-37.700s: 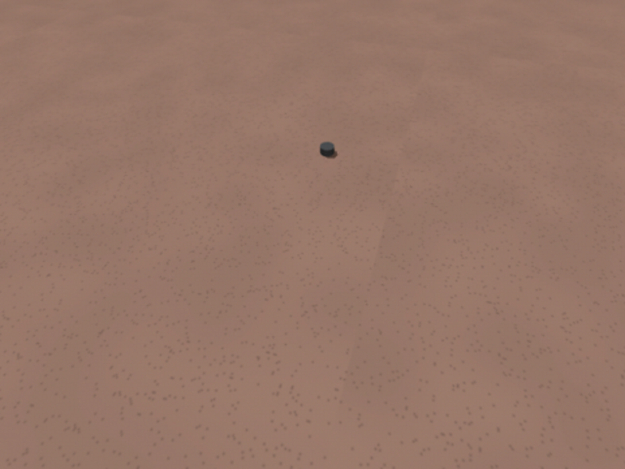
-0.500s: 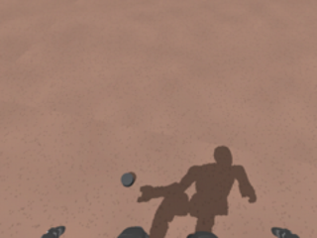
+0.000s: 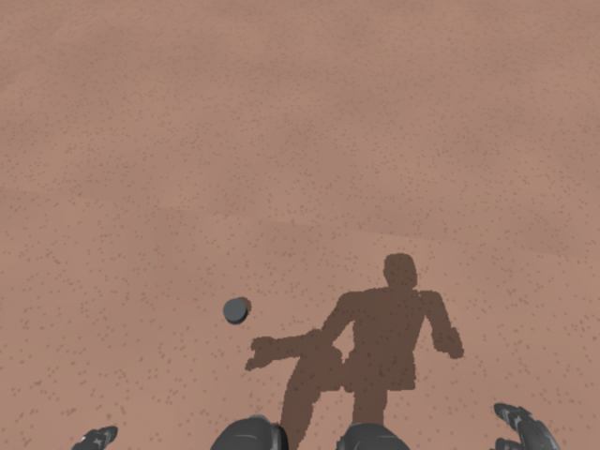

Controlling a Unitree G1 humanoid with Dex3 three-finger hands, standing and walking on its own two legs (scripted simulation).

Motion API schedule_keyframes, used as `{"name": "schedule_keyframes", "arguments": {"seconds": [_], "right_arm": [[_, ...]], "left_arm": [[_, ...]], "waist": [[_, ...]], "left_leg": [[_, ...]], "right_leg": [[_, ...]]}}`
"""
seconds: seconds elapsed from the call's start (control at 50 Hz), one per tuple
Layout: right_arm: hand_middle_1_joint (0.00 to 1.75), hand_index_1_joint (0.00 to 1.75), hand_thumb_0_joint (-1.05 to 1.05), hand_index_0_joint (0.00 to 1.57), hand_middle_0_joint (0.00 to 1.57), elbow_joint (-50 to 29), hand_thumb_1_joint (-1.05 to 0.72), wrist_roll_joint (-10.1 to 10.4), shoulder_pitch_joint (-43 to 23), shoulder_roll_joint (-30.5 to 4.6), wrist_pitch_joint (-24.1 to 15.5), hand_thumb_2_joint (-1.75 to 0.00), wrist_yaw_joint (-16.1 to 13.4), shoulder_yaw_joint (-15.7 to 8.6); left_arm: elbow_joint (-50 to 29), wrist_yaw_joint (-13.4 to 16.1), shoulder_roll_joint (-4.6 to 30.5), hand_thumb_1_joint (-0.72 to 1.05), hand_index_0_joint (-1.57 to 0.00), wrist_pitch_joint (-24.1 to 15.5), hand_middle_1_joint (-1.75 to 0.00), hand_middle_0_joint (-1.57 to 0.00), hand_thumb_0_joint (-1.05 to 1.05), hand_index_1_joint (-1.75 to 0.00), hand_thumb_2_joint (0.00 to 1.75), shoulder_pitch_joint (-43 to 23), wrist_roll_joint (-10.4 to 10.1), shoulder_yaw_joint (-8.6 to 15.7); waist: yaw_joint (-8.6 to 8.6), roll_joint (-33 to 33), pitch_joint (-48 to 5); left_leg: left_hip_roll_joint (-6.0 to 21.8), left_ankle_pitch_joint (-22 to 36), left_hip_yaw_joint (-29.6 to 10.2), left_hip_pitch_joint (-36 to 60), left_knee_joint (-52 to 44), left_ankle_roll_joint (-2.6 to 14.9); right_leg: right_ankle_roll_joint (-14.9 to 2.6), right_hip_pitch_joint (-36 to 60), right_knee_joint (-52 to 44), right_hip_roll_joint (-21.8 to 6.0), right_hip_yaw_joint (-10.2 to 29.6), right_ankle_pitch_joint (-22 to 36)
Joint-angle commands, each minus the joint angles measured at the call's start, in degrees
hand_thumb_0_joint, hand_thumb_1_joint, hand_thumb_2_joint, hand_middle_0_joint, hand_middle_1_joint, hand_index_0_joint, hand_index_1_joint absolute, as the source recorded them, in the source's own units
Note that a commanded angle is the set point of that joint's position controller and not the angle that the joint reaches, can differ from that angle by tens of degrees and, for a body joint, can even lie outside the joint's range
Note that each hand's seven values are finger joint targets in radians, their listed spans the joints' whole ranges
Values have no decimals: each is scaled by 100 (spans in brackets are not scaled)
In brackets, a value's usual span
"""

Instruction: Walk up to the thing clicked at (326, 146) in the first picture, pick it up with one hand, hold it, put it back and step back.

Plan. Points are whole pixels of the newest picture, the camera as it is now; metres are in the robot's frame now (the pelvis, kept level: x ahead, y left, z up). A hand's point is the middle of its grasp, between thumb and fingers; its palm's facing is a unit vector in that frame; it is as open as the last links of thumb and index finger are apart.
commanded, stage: step back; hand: left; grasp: from above
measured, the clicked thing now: (235, 311) +0.53 +0.23 -0.73
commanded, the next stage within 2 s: none
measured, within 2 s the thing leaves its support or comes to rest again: neither
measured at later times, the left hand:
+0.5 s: hand out of the picture -0.01 +0.27 -0.14, palm faces +0.04 -0.94 -0.35, open 7.4 cm
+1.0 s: hand out of the picture -0.19 +0.22 -0.12, palm faces +0.01 -0.90 -0.43, open 7.4 cm
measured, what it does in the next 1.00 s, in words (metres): walks backwards: right foot, then left foot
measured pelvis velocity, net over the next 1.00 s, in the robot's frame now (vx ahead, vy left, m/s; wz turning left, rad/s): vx -0.28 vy -0.05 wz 0.03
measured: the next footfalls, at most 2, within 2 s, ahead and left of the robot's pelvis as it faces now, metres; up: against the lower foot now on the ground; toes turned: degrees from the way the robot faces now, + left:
right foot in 0.02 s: +0.03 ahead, -0.11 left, +0.00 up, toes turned +4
left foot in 0.38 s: -0.08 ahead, +0.13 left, +0.00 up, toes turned +0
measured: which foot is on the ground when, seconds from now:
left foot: down 0.00-0.06, up 0.08-0.36, down 0.38-0.76, up 0.78-1.00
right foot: up 0.00-0.00, down 0.02-0.40, up 0.42-0.72, down 0.74-1.00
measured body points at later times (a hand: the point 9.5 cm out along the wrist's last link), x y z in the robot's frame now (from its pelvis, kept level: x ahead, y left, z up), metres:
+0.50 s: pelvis -0.13 +0.00 +0.01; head -0.07 +0.03 +0.45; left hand -0.01 +0.31 -0.12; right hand -0.02 -0.30 -0.10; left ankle -0.12 +0.13 -0.72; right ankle -0.09 -0.12 -0.67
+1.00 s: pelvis -0.28 -0.05 +0.01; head -0.22 -0.07 +0.45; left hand -0.19 +0.27 -0.09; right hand -0.18 -0.37 -0.12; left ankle -0.33 +0.09 -0.66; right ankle -0.23 -0.17 -0.72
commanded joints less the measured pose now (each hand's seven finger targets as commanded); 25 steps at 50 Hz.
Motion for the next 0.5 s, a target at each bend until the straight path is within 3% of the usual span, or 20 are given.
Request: {"name": "schedule_keyframes", "arguments": {"seconds": [0.0,0.02,0.04,0.06,0.08,0.12,0.14,0.18,0.26,0.28,0.3,0.32,0.34,0.36,0.38,0.4,0.42,0.44,0.46,0.48], "right_arm": [[30,30,0,20,20,-409,-90,90,-160,-1499,-57,-90,-73,-356],[30,30,0,20,20,-436,-90,118,-185,-1342,-53,-90,-62,-305],[30,30,0,20,20,-471,-90,130,-382,-1206,-32,-90,-67,-292],[30,30,0,20,20,-398,-90,83,-243,-1319,12,-90,-91,-341],[30,30,0,20,20,-292,-90,72,17,-1428,12,-90,-73,-369],[30,30,0,20,20,-151,-90,145,287,-1321,-3,-90,-33,-287],[30,30,0,20,20,-138,-90,139,354,-1234,-25,-90,-45,-241],[30,30,0,20,20,-210,-90,132,389,-1266,-65,-90,-78,-195],[30,30,0,20,20,-389,-90,94,339,-1159,-138,-90,-124,-161],[30,30,0,20,20,-386,-90,66,421,-1136,-143,-90,-125,-167],[30,30,0,20,20,-347,-90,51,563,-1137,-167,-90,-123,-201],[30,30,0,20,20,-279,-90,16,681,-1124,-193,-90,-122,-227],[30,30,0,20,20,-241,-90,-37,779,-1143,-213,-90,-120,-280],[30,30,0,20,20,-281,-90,-100,718,-1356,-221,-90,-118,-355],[30,30,0,20,20,-342,-90,-199,638,-1903,-219,-90,-106,-482],[30,30,0,20,20,-452,-90,-104,366,-2333,-183,-90,-49,-543],[30,30,0,20,20,-548,-90,-96,63,-2390,-242,-90,-97,-574],[30,30,0,20,20,-572,-90,-112,-157,-2179,-256,-90,-116,-510],[30,30,0,20,20,-648,-90,-168,-292,-1835,-250,-90,-97,-375],[30,30,0,20,20,-687,-90,-153,-416,-1659,-259,-90,-103,-326]], "left_arm": [[-250,63,1063,90,-20,-217,-30,-20,0,-30,90,736,89,366],[-320,55,1323,90,-20,-233,-30,-20,0,-30,90,640,127,438],[-498,24,1770,90,-20,-214,-30,-20,0,-30,90,322,64,519],[-763,37,1869,90,-20,-251,-30,-20,0,-30,90,-20,143,531],[-837,55,1662,90,-20,-261,-30,-20,0,-30,90,-88,114,509],[-970,89,1299,90,-20,-283,-30,-20,0,-30,90,-262,34,450],[-966,100,1208,90,-20,-273,-30,-20,0,-30,90,-329,46,438],[-1032,94,1149,90,-20,-238,-30,-20,0,-30,90,-135,93,420],[-1086,103,1187,90,-20,-145,-30,-20,0,-30,90,234,119,425],[-1134,96,1212,90,-20,-118,-30,-20,0,-30,90,198,104,418],[-1166,84,1213,90,-20,-75,-30,-20,0,-30,90,167,74,407],[-1162,54,1255,90,-20,-31,-30,-20,0,-30,90,172,23,408],[-1201,18,1265,90,-20,22,-30,-20,0,-30,90,103,-9,393],[-1258,-12,1128,90,-20,51,-30,-20,0,-30,90,166,-20,358],[-1314,-24,912,90,-20,44,-30,-20,0,-30,90,220,-41,309],[-1345,45,1106,90,-20,27,-30,-20,0,-30,90,-190,-14,432],[-1356,71,1267,90,-20,26,-30,-20,0,-30,90,-430,61,490],[-1257,42,1314,90,-20,26,-30,-20,0,-30,90,-272,50,501],[-1136,11,1202,90,-20,20,-30,-20,0,-30,90,-18,-5,514],[-1019,-10,1138,90,-20,14,-30,-20,0,-30,90,295,-52,501]], "waist": [[202,287,-1621],[143,-429,-1496],[268,-1445,-1069],[289,-1520,-881],[173,-1125,-756],[43,-488,-919],[3,-461,-1041],[171,-312,-1314],[348,-813,-1709],[285,-973,-1733],[217,-988,-1802],[151,-934,-1829],[67,-819,-1768],[113,-493,-1757],[106,759,-1719],[-176,1534,-1343],[-194,1636,-1041],[-21,1305,-983],[131,978,-1012],[326,953,-1015]], "left_leg": [[1316,1373,-1583,431,-330,308],[815,465,-1266,-267,168,4],[-241,-991,-596,-438,1300,-350],[-366,-2072,-1099,-263,2633,-425],[-274,-2039,-1409,-282,3015,-443],[-547,-1535,-1578,-484,3195,-405],[-603,-1404,-1482,-541,3225,-422],[-566,-1300,-1315,-642,2861,-512],[-86,-1471,-951,-744,858,-568],[94,-1299,-936,-505,201,-494],[79,-870,-808,-283,-508,-458],[30,-106,-592,115,-1303,-441],[29,772,-539,615,-1759,-397],[427,1024,-1113,1138,-1647,-249],[1628,1592,-2627,1565,-1657,145],[2570,1661,-3380,370,-1954,1080],[2936,1550,-3892,-280,-2084,1456],[2632,1552,-3148,-289,-1927,1377],[2015,2206,-2346,123,-1569,1088],[1675,2690,-1872,416,-1327,886]], "right_leg": [[-353,694,-1351,-286,249,1681],[-667,827,-1646,-944,1158,2097],[-1566,-5,-2209,-1953,2469,2284],[-2019,-592,-2357,-2499,3046,2499],[-1998,-705,-2268,-2440,2895,2731],[-1530,-175,-1915,-1691,1543,3438],[-1328,-16,-1799,-1434,1202,3525],[-1233,521,-1493,-1181,972,3676],[-1217,1783,-1080,-1303,914,4132],[-1155,1734,-983,-1334,951,4084],[-1045,1816,-757,-1231,877,4040],[-902,1639,-464,-1082,713,3902],[-726,1090,-373,-980,654,3450],[-490,311,-280,-734,638,2547],[-233,-981,515,-26,335,839],[-52,-900,1581,421,193,-1126],[-34,-739,2540,116,707,-1167],[-45,-754,2860,170,752,-891],[-65,-971,3007,374,756,-672],[-96,-1187,3174,419,746,-504]]}}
